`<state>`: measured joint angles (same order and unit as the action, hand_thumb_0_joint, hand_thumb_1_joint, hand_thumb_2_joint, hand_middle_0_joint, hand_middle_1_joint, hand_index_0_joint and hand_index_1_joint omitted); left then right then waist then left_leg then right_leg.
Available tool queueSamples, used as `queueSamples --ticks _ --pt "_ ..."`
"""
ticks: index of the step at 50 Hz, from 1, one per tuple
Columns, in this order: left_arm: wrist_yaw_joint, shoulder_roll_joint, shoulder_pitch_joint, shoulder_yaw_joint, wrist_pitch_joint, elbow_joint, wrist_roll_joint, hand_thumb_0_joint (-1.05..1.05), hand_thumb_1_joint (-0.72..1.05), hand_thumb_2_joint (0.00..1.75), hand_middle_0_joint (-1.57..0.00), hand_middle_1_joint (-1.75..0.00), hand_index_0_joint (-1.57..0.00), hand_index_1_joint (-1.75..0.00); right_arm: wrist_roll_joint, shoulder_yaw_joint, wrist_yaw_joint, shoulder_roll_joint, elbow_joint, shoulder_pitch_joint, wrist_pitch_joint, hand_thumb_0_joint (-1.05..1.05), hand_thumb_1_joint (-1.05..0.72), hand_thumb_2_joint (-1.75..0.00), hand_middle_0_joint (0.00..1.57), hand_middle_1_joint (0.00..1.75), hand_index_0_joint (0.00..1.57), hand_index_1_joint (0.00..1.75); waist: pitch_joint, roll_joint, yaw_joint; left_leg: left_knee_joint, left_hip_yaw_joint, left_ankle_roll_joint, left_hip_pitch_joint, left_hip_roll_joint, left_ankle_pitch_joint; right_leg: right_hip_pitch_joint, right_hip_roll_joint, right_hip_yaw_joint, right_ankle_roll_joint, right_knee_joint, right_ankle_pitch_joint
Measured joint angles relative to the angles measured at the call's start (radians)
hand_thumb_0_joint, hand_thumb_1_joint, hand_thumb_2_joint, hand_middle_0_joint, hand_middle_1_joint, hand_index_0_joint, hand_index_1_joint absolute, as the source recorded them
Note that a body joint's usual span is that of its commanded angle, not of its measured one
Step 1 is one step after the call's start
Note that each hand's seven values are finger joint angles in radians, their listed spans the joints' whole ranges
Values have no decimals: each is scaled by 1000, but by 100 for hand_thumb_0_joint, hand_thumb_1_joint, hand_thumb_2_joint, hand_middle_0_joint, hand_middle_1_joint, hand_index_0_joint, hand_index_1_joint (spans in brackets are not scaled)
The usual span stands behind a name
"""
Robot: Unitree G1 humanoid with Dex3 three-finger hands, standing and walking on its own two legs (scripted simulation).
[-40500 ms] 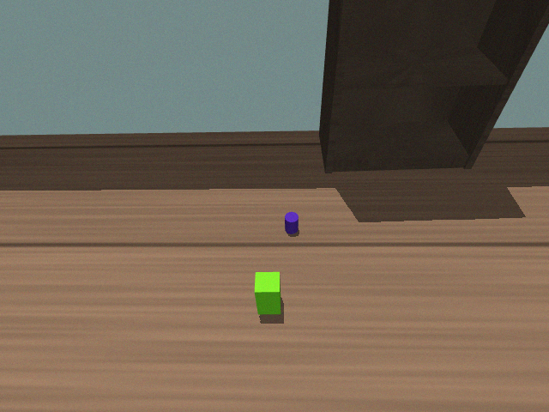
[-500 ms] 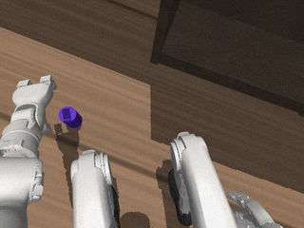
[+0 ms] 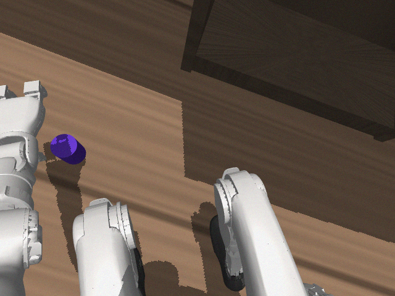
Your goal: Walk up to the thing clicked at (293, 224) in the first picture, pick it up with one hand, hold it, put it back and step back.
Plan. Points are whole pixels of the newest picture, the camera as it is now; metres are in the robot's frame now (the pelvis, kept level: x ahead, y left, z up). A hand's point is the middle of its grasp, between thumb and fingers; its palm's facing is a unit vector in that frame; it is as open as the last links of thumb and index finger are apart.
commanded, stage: home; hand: left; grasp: from above
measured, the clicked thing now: (69, 150) +0.49 +0.26 -0.30
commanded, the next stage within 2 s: none
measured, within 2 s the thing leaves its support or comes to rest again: neither
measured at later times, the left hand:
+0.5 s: hand out of the picture +0.32 +0.25 +0.05, palm faces -0.27 -0.60 -0.75, open 8.1 cm
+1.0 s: hand out of the picture +0.24 +0.20 +0.27, palm faces +0.12 -0.95 -0.29, open 7.4 cm
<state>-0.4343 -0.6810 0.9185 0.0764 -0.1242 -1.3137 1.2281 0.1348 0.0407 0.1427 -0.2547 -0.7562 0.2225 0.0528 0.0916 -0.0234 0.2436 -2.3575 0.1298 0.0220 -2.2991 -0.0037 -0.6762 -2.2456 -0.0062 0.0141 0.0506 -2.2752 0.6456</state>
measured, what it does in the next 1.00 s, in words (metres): rises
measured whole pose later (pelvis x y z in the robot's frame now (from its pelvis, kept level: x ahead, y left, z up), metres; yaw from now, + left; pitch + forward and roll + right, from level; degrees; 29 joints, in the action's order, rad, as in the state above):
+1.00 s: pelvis +0.06 +0.00 +0.33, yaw +6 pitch +16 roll -3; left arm -0.09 -0.24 -0.34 0.02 0.41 -0.01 0.00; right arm -0.04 0.05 -0.14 -0.21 -0.54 0.26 0.13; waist 0.19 -0.04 0.06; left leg -1.22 0.07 0.03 -0.97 -0.04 -0.53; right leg -0.93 -0.03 0.05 0.03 -1.16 0.51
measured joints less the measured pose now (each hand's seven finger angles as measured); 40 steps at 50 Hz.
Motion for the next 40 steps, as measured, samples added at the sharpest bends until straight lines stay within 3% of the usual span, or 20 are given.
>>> queueSamples --ticks 3,8,12,16,21,26,33,40 --pt "50 29 -4 -25 40 4 -48 0 -48 98 -13 -96 -12 -96 -18 -5 0 6 -1 -5 -7 1 -90 -90 21 30 20 29 30 -24 -21 38 -10 -7 38 -7 -12 36 0 -4 3 38 10" --pt "160 79 -74 -28 75 104 -153 1 -29 92 -19 -78 -18 -79 -54 -21 -3 -5 43 -6 -32 1 -89 -90 21 30 20 29 64 -56 -57 113 -20 -13 122 -13 -20 119 -5 -4 7 112 17" --pt "263 137 -224 -43 99 314 -283 1 -7 87 -20 -63 -20 -63 -87 -43 -14 -22 85 -5 -58 1 -89 -90 21 30 20 29 92 -64 -98 192 -25 -13 201 -15 -14 196 -9 -1 8 188 12" --pt "327 196 -406 -57 122 545 -415 1 20 86 -21 -49 -21 -50 -110 -63 -36 -35 116 -20 -78 1 -90 -90 21 30 20 29 111 -50 -141 284 -31 -10 296 -18 0 287 -14 2 2 274 0" --pt "350 247 -573 -77 162 726 -545 1 54 87 -21 -39 -21 -39 -129 -83 -76 -35 137 -70 -74 1 -90 -90 20 30 20 29 115 -14 -179 403 -36 -3 426 -17 27 414 -21 8 -9 382 -21" --pt "345 283 -702 -92 223 843 -664 1 75 89 -22 -34 -22 -34 -144 -80 -117 -26 156 -122 -42 1 -90 -90 20 30 20 29 122 1 -197 517 -38 4 561 -15 50 548 -28 15 -17 490 -38" --pt "350 339 -877 -107 334 994 -871 1 86 90 -21 -31 -22 -31 -163 -46 -170 11 180 -154 8 1 -90 -90 20 30 20 29 123 0 -199 690 -47 3 784 -23 74 767 -27 19 -21 659 -63" --pt "349 385 -1037 -95 415 1128 -1058 1 89 90 -21 -31 -21 -31 -171 -15 -209 43 208 -101 47 1 -90 -90 21 30 20 29 111 -4 -188 868 -55 5 1011 -30 98 993 -25 24 -24 837 -88"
